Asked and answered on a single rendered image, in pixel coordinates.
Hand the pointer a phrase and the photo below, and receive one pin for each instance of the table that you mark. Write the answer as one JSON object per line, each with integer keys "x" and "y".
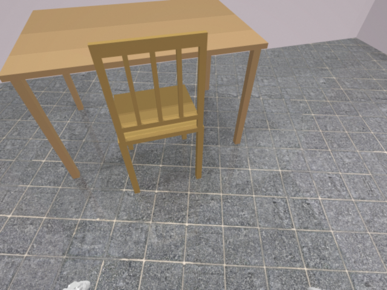
{"x": 55, "y": 42}

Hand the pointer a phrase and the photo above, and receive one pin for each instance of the chair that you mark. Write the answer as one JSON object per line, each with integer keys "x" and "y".
{"x": 157, "y": 113}

